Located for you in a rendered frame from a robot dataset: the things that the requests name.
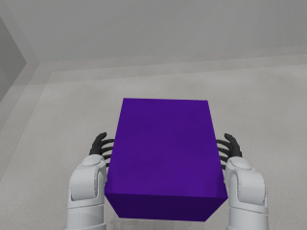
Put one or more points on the right robot hand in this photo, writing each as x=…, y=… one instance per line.
x=233, y=148

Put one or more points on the robot left forearm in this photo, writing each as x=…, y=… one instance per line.
x=86, y=194

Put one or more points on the carton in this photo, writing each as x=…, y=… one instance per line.
x=165, y=162

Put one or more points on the robot right forearm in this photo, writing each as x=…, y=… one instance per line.
x=247, y=195

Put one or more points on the left robot hand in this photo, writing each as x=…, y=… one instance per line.
x=97, y=146

